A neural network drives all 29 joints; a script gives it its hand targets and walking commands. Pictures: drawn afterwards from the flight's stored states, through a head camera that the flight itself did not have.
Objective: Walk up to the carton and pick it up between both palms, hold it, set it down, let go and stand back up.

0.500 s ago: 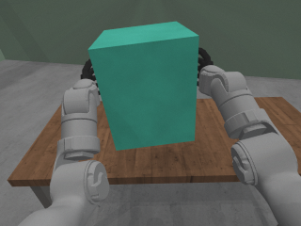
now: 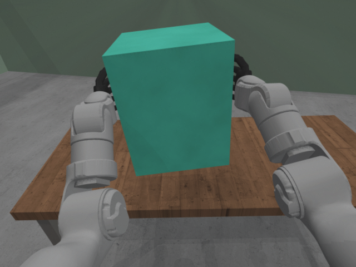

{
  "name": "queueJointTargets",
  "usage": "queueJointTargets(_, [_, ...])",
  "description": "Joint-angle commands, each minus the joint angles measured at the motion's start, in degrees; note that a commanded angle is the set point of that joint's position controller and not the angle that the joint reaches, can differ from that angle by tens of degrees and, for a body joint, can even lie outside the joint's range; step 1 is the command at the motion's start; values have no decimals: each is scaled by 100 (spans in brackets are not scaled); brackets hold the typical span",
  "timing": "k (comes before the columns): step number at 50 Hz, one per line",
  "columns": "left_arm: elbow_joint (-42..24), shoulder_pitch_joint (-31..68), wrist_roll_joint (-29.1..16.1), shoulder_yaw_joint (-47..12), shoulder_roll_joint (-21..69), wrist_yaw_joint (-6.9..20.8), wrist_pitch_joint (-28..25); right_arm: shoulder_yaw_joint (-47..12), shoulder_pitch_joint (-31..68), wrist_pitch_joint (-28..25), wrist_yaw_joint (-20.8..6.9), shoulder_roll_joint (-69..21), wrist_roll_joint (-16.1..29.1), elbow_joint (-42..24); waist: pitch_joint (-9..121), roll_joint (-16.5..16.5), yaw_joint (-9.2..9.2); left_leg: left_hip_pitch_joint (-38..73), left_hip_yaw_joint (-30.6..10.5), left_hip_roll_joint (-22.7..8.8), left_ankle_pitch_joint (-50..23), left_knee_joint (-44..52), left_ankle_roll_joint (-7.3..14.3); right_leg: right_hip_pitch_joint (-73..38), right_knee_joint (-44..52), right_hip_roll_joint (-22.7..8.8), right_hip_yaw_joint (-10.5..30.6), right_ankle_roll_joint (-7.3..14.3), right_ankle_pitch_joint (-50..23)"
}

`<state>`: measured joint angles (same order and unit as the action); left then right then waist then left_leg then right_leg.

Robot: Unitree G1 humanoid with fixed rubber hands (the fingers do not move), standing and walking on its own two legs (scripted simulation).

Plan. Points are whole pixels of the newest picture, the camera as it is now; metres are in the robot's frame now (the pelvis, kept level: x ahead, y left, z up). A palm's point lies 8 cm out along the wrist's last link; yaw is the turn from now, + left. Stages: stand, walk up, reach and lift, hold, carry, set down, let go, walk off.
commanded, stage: hold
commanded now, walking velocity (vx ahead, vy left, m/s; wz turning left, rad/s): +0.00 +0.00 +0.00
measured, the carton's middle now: (173, 96) +0.40 +0.01 +0.27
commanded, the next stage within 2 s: set down in 0.12 s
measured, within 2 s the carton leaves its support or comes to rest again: neither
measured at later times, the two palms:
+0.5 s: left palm (114, 92) +0.40 +0.13 +0.29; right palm (252, 79) +0.38 -0.16 +0.31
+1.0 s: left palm (118, 118) +0.43 +0.14 +0.20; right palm (237, 113) +0.40 -0.15 +0.21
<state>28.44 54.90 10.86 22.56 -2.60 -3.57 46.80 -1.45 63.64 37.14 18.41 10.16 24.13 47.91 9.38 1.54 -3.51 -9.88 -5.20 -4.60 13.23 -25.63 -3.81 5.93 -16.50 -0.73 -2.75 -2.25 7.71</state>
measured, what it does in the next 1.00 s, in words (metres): stands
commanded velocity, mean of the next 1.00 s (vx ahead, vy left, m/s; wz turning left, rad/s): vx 0.00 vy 0.00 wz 0.00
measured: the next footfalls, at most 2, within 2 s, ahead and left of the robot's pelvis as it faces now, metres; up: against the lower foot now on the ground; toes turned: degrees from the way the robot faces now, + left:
none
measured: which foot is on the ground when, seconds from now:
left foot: down 0.00-1.00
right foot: down 0.00-1.00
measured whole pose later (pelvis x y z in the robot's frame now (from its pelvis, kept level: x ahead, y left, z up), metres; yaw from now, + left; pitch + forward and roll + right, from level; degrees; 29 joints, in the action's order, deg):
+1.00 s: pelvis +0.01 +0.01 +0.00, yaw +1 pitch -2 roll -2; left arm 36.4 49.4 8.6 16.1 -4.2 -4.8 23.8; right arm 1.7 51.9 14.3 15.2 5.3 16.8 47.2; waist 3.4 -2.6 -7.5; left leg -9.8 -5.5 -3.3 13.3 -24.8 -3.0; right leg 4.7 -13.7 -1.9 -3.1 -3.1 7.0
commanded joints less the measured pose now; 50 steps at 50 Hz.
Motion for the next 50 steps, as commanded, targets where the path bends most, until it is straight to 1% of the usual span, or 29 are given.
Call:
queueJointTargets(1, [-956,5161,-1058,-2596,3748,810,-421,-1049,5085,-272,-791,-4398,1110,-2258,2357,222,-127,399,333,852,-1829,309,-169,-1128,-34,800,180,-32,-1137])
queueJointTargets(2, [-967,5161,-1035,-2572,3770,815,-404,-1005,5133,-285,-795,-4330,1093,-2323,2408,356,-134,437,305,856,-1875,290,-217,-1145,-27,798,176,-7,-1148])
queueJointTargets(3, [-782,5121,-1010,-2510,3698,821,-384,-930,5060,-256,-790,-4237,1057,-2116,2195,318,-189,380,307,843,-1776,302,-200,-1070,8,799,175,1,-1049])
queueJointTargets(6, [-992,5128,-1040,-2593,3745,830,-392,-920,5062,-282,-808,-4254,1093,-2177,2261,408,-159,357,313,837,-1809,290,-181,-1102,-29,786,181,14,-1060])
queueJointTargets(7, [-1318,5432,-1355,-3181,3842,835,-483,-1313,5324,-261,-819,-4307,1194,-2346,2588,71,-493,410,230,921,-2167,363,-116,-1016,-52,819,235,29,-1322])
queueJointTargets(8, [-1366,5311,-1405,-3257,3899,812,-482,-1353,5359,-234,-830,-4365,1239,-2482,2789,213,-400,451,225,908,-2317,312,-132,-806,-44,820,259,63,-1370])
queueJointTargets(9, [-1369,5180,-1422,-3273,3986,779,-446,-1275,5306,-175,-845,-4367,1217,-2450,2718,249,-474,522,244,890,-2443,251,-172,-727,-66,814,226,85,-1423])
queueJointTargets(10, [-1382,5225,-1392,-3213,3975,777,-431,-1334,5345,-160,-843,-4393,1233,-2538,2730,273,-395,555,252,889,-2404,242,-154,-754,-54,804,241,86,-1363])
queueJointTargets(13, [-1447,5475,-1384,-3180,3976,761,-500,-1263,5317,-230,-900,-4378,1192,-2314,2576,453,-312,488,225,858,-2200,278,-186,-664,-22,766,279,148,-1097])
queueJointTargets(14, [-1431,5528,-1330,-3107,3942,753,-523,-1143,5291,-253,-906,-4394,1139,-2175,2483,475,-363,435,220,858,-2116,305,-148,-720,-3,743,282,153,-1101])
queueJointTargets(15, [-1231,5609,-1187,-2827,3809,766,-599,-946,5300,-295,-919,-4354,978,-1988,2294,416,-271,332,264,861,-1825,389,-130,-717,35,748,271,143,-836])
queueJointTargets(17, [-1100,5896,-1049,-2585,3669,791,-808,-647,5384,-517,-995,-4334,715,-1675,2147,483,-259,247,258,835,-1339,491,-134,-740,39,700,230,123,-534])
queueJointTargets(19, [-850,5955,-844,-2258,3489,774,-1058,-512,5333,-773,-1073,-4344,504,-1456,2186,514,-121,260,317,832,-1204,585,-75,-840,41,650,213,116,-517])
queueJointTargets(20, [-587,6072,-785,-2118,3364,799,-1172,-376,5276,-904,-1103,-4272,365,-1192,2146,447,-208,257,339,858,-1075,597,-80,-839,62,637,161,80,-473])
queueJointTargets(21, [-380,5989,-684,-1932,3239,814,-1288,-349,5276,-1037,-1118,-4253,248,-1118,2224,349,-107,324,397,870,-976,631,-41,-873,84,641,150,65,-458])
queueJointTargets(24, [765,5623,-347,-1343,2885,968,-1637,65,4929,-1525,-1177,-4132,-380,-444,1743,163,-4,213,492,838,-481,829,79,-766,211,565,54,26,-73])
queueJointTargets(26, [1411,5196,-66,-906,2632,1126,-1824,387,4607,-1798,-1221,-4020,-781,69,1180,-130,-14,101,533,815,-204,1034,184,-750,319,523,-39,-4,178])
queueJointTargets(28, [1707,4872,73,-742,2572,1233,-2006,667,4702,-2143,-1246,-3866,-1130,-110,1362,-185,-26,230,645,860,-322,1037,188,-884,311,511,-123,-59,8])
queueJointTargets(32, [1616,4582,17,-1006,2787,1321,-2341,500,4741,-2685,-1200,-3855,-1359,-555,1692,-401,-201,735,762,883,-1293,826,93,-1270,254,559,-258,-108,-875])
queueJointTargets(34, [1472,4468,-70,-1261,3004,1351,-2449,253,4903,-2927,-1165,-3877,-1311,-1031,2018,-279,-257,926,755,890,-1789,647,11,-1506,175,526,-275,-84,-1454])
queueJointTargets(37, [942,4479,-398,-2023,3349,1301,-2578,-451,5125,-3165,-1083,-4125,-1089,-1915,2741,-213,-392,990,695,942,-2340,347,-73,-2034,-35,468,-208,-85,-2524])
queueJointTargets(40, [209,4687,-753,-2869,3931,1146,-2675,-1065,5323,-3229,-1020,-4287,-748,-2775,3351,11,-550,1174,604,942,-2807,121,-160,-2109,-167,443,-172,-67,-2947])
queueJointTargets(42, [-159,4684,-946,-3322,4163,1021,-2682,-1344,5381,-3187,-1004,-4216,-522,-3024,3465,254,-646,1380,472,907,-3347,-24,-240,-1854,-154,473,-181,-37,-2939])
queueJointTargets(43, [-307,4635,-998,-3434,4233,954,-2690,-1481,5320,-3153,-983,-4297,-390,-3153,3529,319,-574,1506,448,878,-3499,-71,-284,-1776,-113,510,-168,0,-2972])
queueJointTargets(45, [-440,4677,-1068,-3669,4397,866,-2665,-1497,5069,-3034,-975,-4289,-360,-3085,3379,487,-690,1654,387,828,-3604,-118,-298,-1417,-26,535,-164,48,-2605])
queueJointTargets(47, [-321,4581,-942,-3570,4331,814,-2618,-1452,4778,-2858,-1013,-4293,-358,-2724,3003,521,-579,1619,377,790,-3350,-38,-277,-1146,53,546,-117,104,-2122])
queueJointTargets(48, [-317,4627,-949,-3583,4295,791,-2625,-1308,4597,-2786,-1025,-4290,-436,-2453,2803,591,-644,1491,381,768,-3099,24,-282,-1000,71,537,-150,106,-1884])
queueJointTargets(49, [-306,4640,-876,-3474,4201,783,-2640,-1293,4466,-2748,-1070,-4275,-452,-2302,2760,601,-483,1444,411,737,-3012,84,-263,-1017,66,553,-125,133,-1689])
queueJointTargets(50, [-194,4596,-852,-3367,4152,769,-2635,-1203,4453,-2719,-1100,-4251,-452,-2118,2648,604,-443,1437,411,716,-3040,107,-269,-916,62,572,-131,112,-1607])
